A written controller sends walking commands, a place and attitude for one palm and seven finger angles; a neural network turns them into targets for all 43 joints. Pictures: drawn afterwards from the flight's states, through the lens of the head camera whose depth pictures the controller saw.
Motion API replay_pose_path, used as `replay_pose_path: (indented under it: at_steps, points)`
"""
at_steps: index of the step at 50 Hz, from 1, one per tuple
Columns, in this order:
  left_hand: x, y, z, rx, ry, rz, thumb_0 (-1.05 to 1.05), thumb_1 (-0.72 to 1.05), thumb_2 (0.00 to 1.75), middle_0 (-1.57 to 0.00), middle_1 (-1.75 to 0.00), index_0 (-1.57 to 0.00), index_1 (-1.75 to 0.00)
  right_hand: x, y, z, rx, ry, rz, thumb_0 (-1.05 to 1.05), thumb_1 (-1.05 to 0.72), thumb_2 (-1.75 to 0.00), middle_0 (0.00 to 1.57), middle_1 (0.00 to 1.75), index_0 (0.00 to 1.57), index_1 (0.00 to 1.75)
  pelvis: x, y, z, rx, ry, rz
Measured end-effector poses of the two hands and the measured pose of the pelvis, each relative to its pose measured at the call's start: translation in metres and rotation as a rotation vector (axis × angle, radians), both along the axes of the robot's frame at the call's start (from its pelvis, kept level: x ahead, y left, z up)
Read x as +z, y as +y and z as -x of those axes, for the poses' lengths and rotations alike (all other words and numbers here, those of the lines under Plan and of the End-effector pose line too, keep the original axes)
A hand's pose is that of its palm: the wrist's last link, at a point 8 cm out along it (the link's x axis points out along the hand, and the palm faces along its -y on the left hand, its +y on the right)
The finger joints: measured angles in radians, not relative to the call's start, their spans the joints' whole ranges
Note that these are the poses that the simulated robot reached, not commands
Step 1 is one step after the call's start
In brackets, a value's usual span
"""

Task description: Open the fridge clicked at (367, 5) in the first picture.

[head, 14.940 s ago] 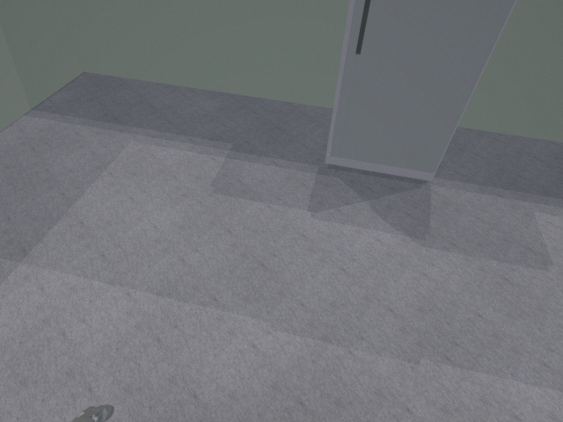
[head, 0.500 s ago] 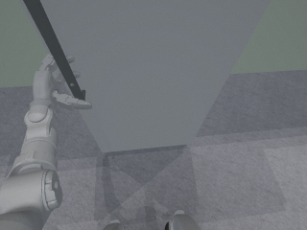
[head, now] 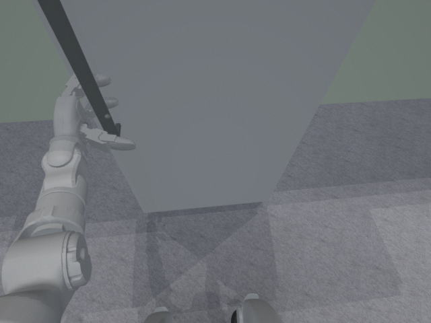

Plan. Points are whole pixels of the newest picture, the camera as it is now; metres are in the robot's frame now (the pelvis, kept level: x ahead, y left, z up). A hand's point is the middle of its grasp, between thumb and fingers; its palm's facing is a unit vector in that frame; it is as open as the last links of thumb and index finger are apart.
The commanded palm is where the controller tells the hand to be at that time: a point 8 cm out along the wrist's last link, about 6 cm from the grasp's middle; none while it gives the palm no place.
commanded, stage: slide the fingers in behind the handle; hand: left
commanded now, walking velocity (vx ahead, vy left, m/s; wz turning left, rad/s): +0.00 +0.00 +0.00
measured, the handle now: (82, 59) +0.53 +0.21 +0.17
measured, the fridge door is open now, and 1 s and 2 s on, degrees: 0 0 0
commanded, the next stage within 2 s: grip the handle and tug to test in 0.20 s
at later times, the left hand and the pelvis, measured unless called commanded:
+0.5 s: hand (110, 114) +0.48 +0.18 +0.09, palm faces +0.06 -1.00 -0.02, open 13.1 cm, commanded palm +0.45 +0.22 +0.09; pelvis +0.00 +0.01 +0.00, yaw +0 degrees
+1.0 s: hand (106, 116) +0.48 +0.18 +0.09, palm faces +0.04 -1.00 -0.02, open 5.5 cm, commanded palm +0.45 +0.23 +0.09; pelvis +0.01 +0.00 +0.00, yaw +0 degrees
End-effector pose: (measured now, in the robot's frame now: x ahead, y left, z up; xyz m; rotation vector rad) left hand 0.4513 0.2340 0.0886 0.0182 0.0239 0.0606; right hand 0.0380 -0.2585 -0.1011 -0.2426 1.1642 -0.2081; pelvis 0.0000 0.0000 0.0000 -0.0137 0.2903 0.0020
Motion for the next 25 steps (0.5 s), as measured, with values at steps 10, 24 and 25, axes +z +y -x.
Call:
replay_pose_path:
  at_steps: [10,24,25]
  points:
    - [0.0037,0.0008,-0.0006,-0.014,-0.033,0.002,-0.02,-0.50,0.30,-0.30,-1.20,-0.30,-1.20,-0.0011,0.0038,0.0054,0.007,0.022,0.002,0.00,-0.90,-0.90,0.20,0.30,0.20,0.30,-0.0006,0.0032,0.0003,0.004,0.004,0.003]
    - [-0.0006,-0.0043,-0.0038,0.001,-0.029,-0.003,-0.01,-0.38,0.35,-0.31,-1.21,-0.31,-1.22,-0.0001,0.0058,0.0014,0.001,0.018,-0.002,0.00,-0.90,-0.90,0.20,0.29,0.20,0.30,0.0000,0.0053,-0.0041,-0.003,0.008,0.002]
    - [0.0000,-0.0042,-0.0035,0.001,-0.029,-0.007,-0.01,-0.35,0.36,-0.31,-1.22,-0.31,-1.22,0.0000,0.0059,0.0006,0.000,0.016,-0.003,0.00,-0.90,-0.90,0.20,0.29,0.20,0.30,0.0003,0.0053,-0.0047,-0.003,0.008,0.002]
